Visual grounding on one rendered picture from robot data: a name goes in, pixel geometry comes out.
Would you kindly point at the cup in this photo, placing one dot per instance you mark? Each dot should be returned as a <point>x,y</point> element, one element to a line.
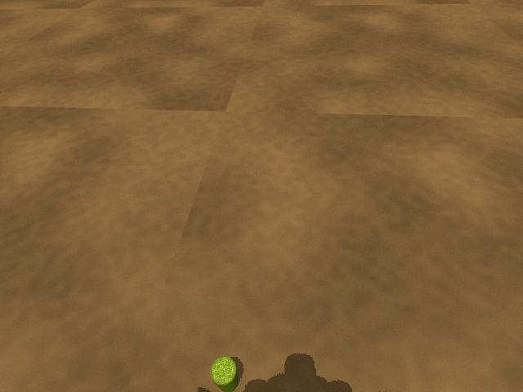
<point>224,373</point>

